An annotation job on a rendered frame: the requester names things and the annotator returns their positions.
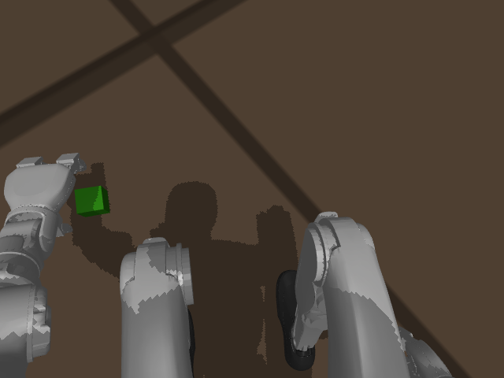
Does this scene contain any left robot hand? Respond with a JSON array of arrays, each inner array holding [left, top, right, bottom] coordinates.
[[4, 153, 87, 237]]

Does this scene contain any right robot foot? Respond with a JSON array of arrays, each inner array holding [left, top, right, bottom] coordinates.
[[276, 270, 315, 371]]

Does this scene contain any left robot arm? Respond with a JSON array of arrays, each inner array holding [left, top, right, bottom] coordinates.
[[0, 206, 59, 378]]

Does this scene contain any cube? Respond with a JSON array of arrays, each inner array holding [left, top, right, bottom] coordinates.
[[75, 186, 110, 217]]

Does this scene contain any right robot hand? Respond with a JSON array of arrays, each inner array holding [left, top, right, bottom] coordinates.
[[398, 326, 452, 378]]

